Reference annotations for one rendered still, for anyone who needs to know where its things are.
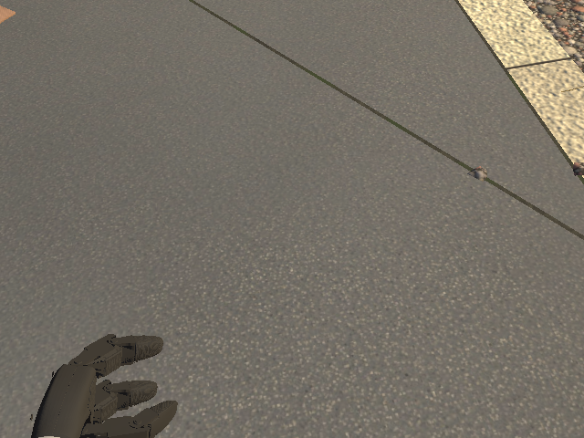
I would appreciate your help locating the left robot hand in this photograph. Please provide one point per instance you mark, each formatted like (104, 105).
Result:
(75, 407)

